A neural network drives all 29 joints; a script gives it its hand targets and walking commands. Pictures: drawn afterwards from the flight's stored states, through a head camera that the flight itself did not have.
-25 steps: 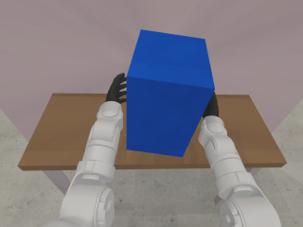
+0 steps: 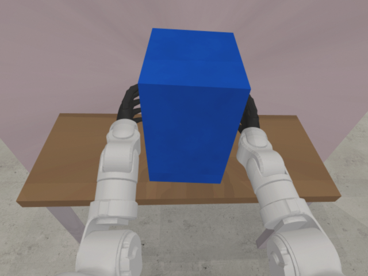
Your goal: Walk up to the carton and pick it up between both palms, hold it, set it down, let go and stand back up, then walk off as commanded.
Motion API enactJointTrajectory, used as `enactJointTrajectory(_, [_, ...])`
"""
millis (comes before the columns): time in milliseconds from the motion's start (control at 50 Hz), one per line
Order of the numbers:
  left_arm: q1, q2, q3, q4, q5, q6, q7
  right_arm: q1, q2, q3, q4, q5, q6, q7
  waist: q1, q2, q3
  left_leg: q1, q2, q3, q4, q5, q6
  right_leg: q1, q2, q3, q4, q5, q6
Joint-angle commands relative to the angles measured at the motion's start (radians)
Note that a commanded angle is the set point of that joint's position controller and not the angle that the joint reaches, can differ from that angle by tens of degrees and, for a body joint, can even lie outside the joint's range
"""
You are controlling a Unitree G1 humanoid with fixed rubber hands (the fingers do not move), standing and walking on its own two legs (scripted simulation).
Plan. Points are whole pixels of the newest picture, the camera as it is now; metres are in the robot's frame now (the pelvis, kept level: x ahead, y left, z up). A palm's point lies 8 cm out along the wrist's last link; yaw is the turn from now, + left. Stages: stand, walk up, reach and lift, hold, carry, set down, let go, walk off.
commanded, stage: reach and lift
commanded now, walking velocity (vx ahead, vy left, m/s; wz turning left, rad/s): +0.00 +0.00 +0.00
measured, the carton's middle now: (188, 111) +0.41 -0.01 +0.14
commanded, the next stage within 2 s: hold in 0.68 s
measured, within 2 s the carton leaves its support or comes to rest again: neither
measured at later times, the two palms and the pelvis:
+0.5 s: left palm (126, 114) +0.38 +0.12 +0.16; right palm (251, 122) +0.37 -0.14 +0.15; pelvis +0.01 +0.01 +0.00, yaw -1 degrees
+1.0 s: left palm (119, 110) +0.37 +0.13 +0.18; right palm (249, 117) +0.36 -0.13 +0.17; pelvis +0.00 +0.01 +0.00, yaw +0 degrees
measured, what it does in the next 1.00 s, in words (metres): stands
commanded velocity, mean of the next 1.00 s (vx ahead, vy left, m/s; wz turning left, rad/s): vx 0.00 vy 0.00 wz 0.00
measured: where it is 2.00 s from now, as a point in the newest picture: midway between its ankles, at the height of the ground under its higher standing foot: outside the picture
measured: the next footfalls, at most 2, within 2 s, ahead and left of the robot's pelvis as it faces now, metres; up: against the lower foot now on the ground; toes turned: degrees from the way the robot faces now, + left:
none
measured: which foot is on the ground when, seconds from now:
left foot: down 0.00-1.00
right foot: down 0.00-1.00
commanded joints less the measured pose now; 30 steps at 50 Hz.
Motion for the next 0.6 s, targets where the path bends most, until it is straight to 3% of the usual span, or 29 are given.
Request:
enactJointTrajectory(0, [-0.814, -0.696, -0.63, -0.276, -0.165, -0.047, -0.12, -0.866, 0.561, 0.384, -0.42, 0.087, -0.1, 0.153, -0.066, 0.153, -0.644, -0.006, -0.069, -0.008, -0.036, 0.408, -0.064, 0.351, 0.064, 0.052, 0.053, 0.24, 0.056])
enactJointTrajectory(20, [-0.829, -0.704, -0.634, -0.278, -0.165, -0.037, -0.12, -0.916, 0.565, 0.401, -0.478, 0.088, -0.102, 0.159, -0.058, 0.138, -0.672, 0.016, -0.07, -0.006, -0.035, 0.394, -0.067, 0.338, 0.072, 0.046, 0.054, 0.204, 0.059])
enactJointTrajectory(60, [-0.772, -0.677, -0.588, -0.229, -0.133, -0.013, -0.123, -0.917, 0.57, 0.411, -0.474, 0.092, -0.088, 0.156, -0.036, 0.113, -0.589, -0.038, -0.082, 0.003, -0.049, 0.338, -0.041, 0.354, 0.051, 0.056, 0.044, 0.22, 0.07])
enactJointTrajectory(100, [-0.766, -0.691, -0.611, -0.238, -0.14, -0.004, -0.122, -0.958, 0.549, 0.394, -0.493, 0.09, -0.09, 0.162, -0.044, 0.108, -0.624, -0.005, -0.068, -0.012, -0.046, 0.358, -0.055, 0.332, 0.062, 0.046, 0.044, 0.186, 0.062])
enactJointTrajectory(120, [-0.777, -0.683, -0.62, -0.31, -0.147, -0.006, -0.115, -0.905, 0.561, 0.415, -0.5, 0.101, -0.086, 0.164, -0.036, 0.13, -0.675, 0.012, -0.072, -0.001, -0.035, 0.423, -0.055, 0.36, 0.065, 0.048, 0.056, 0.239, 0.063])
enactJointTrajectory(140, [-0.787, -0.671, -0.628, -0.329, -0.163, -0.01, -0.112, -0.908, 0.567, 0.438, -0.537, 0.103, -0.081, 0.158, -0.034, 0.1, -0.693, 0.021, -0.078, 0.001, -0.026, 0.42, -0.052, 0.371, 0.065, 0.049, 0.058, 0.267, 0.07])
enactJointTrajectory(180, [-0.745, -0.663, -0.592, -0.27, -0.142, 0.013, -0.113, -0.9, 0.563, 0.425, -0.503, 0.112, -0.062, 0.152, -0.034, 0.092, -0.606, -0.016, -0.083, -0.003, -0.036, 0.409, -0.05, 0.356, 0.06, 0.051, 0.05, 0.257, 0.074])
enactJointTrajectory(200, [-0.701, -0.664, -0.597, -0.275, -0.14, 0.022, -0.117, -0.905, 0.581, 0.452, -0.555, 0.123, -0.065, 0.147, -0.023, 0.076, -0.633, -0.019, -0.09, -0.001, -0.028, 0.416, -0.046, 0.386, 0.054, 0.057, 0.061, 0.321, 0.082])
enactJointTrajectory(220, [-0.729, -0.677, -0.619, -0.312, -0.143, 0.017, -0.115, -0.913, 0.565, 0.45, -0.567, 0.12, -0.069, 0.152, -0.023, 0.103, -0.673, 0.009, -0.078, -0.005, -0.028, 0.435, -0.057, 0.369, 0.065, 0.048, 0.063, 0.29, 0.073])
enactJointTrajectory(260, [-0.73, -0.646, -0.592, -0.319, -0.139, 0.02, -0.122, -0.86, 0.572, 0.455, -0.53, 0.127, -0.053, 0.144, -0.037, 0.074, -0.645, 0.01, -0.083, 0.0, -0.025, 0.444, -0.049, 0.377, 0.058, 0.053, 0.061, 0.32, 0.08])
enactJointTrajectory(320, [-0.702, -0.617, -0.541, -0.273, -0.104, 0.049, -0.129, -0.881, 0.558, 0.441, -0.509, 0.124, -0.036, 0.143, -0.011, 0.079, -0.583, -0.018, -0.089, 0.01, -0.046, 0.393, -0.044, 0.38, 0.053, 0.053, 0.048, 0.282, 0.082])
enactJointTrajectory(340, [-0.733, -0.626, -0.57, -0.314, -0.127, 0.05, -0.127, -0.888, 0.553, 0.447, -0.527, 0.139, -0.041, 0.146, -0.024, 0.093, -0.62, 0.007, -0.084, 0.003, -0.04, 0.415, -0.048, 0.363, 0.057, 0.047, 0.052, 0.274, 0.081])
enactJointTrajectory(360, [-0.721, -0.646, -0.582, -0.319, -0.125, 0.055, -0.126, -0.921, 0.558, 0.45, -0.544, 0.151, -0.05, 0.151, -0.011, 0.102, -0.646, 0.025, -0.075, 0.002, -0.029, 0.477, -0.054, 0.364, 0.067, 0.048, 0.052, 0.275, 0.071])
enactJointTrajectory(380, [-0.734, -0.657, -0.607, -0.32, -0.142, 0.06, -0.121, -0.923, 0.54, 0.449, -0.561, 0.147, -0.047, 0.148, -0.031, 0.102, -0.664, 0.056, -0.073, -0.001, -0.018, 0.486, -0.066, 0.342, 0.068, 0.039, 0.049, 0.253, 0.072])
enactJointTrajectory(400, [-0.719, -0.655, -0.617, -0.343, -0.141, 0.059, -0.113, -0.897, 0.538, 0.468, -0.569, 0.152, -0.05, 0.147, -0.023, 0.115, -0.685, 0.078, -0.07, -0.005, -0.007, 0.543, -0.076, 0.343, 0.074, 0.037, 0.059, 0.284, 0.072])
enactJointTrajectory(440, [-0.736, -0.651, -0.612, -0.378, -0.134, 0.062, -0.11, -0.847, 0.537, 0.46, -0.526, 0.159, -0.036, 0.148, -0.039, 0.138, -0.658, 0.1, -0.072, -0.005, -0.002, 0.543, -0.088, 0.318, 0.075, 0.038, 0.053, 0.259, 0.069])
enactJointTrajectory(460, [-0.733, -0.661, -0.632, -0.396, -0.148, 0.063, -0.112, -0.875, 0.542, 0.469, -0.582, 0.16, -0.043, 0.148, -0.033, 0.135, -0.702, 0.104, -0.073, -0.004, 0.014, 0.594, -0.087, 0.333, 0.085, 0.037, 0.063, 0.307, 0.065])
enactJointTrajectory(480, [-0.714, -0.664, -0.639, -0.381, -0.155, 0.068, -0.112, -0.89, 0.537, 0.468, -0.615, 0.158, -0.045, 0.141, -0.043, 0.123, -0.687, 0.096, -0.071, -0.006, 0.014, 0.596, -0.085, 0.332, 0.083, 0.035, 0.059, 0.309, 0.069])
enactJointTrajectory(520, [-0.716, -0.644, -0.622, -0.356, -0.146, 0.073, -0.116, -0.872, 0.525, 0.444, -0.553, 0.14, -0.035, 0.143, -0.047, 0.112, -0.617, 0.084, -0.067, -0.01, -0.002, 0.553, -0.085, 0.315, 0.077, 0.038, 0.05, 0.269, 0.068])
enactJointTrajectory(560, [-0.695, -0.608, -0.557, -0.278, -0.101, 0.098, -0.129, -0.889, 0.499, 0.413, -0.508, 0.128, -0.023, 0.148, -0.041, 0.106, -0.516, 0.035, -0.07, -0.004, -0.033, 0.43, -0.07, 0.299, 0.066, 0.034, 0.031, 0.182, 0.066])
enactJointTrajectory(580, [-0.7, -0.616, -0.563, -0.312, -0.11, 0.09, -0.134, -0.893, 0.529, 0.432, -0.538, 0.134, -0.029, 0.142, -0.038, 0.075, -0.552, 0.038, -0.077, 0.003, -0.025, 0.459, -0.062, 0.33, 0.065, 0.038, 0.035, 0.229, 0.075])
